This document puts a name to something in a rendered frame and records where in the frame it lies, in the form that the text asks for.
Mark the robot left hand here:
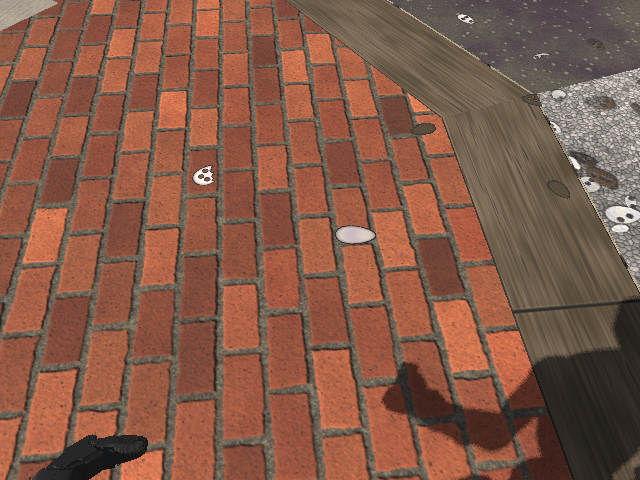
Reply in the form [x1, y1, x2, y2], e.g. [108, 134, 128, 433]
[29, 434, 148, 480]

